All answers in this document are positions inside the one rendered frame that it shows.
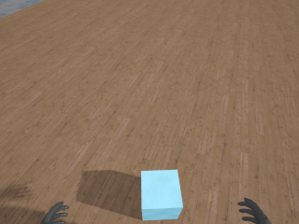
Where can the robot right hand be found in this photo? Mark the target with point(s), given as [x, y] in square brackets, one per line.
[255, 210]

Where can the robot left hand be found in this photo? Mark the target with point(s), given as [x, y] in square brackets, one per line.
[51, 215]

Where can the carton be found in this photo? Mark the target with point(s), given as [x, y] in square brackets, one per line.
[160, 195]

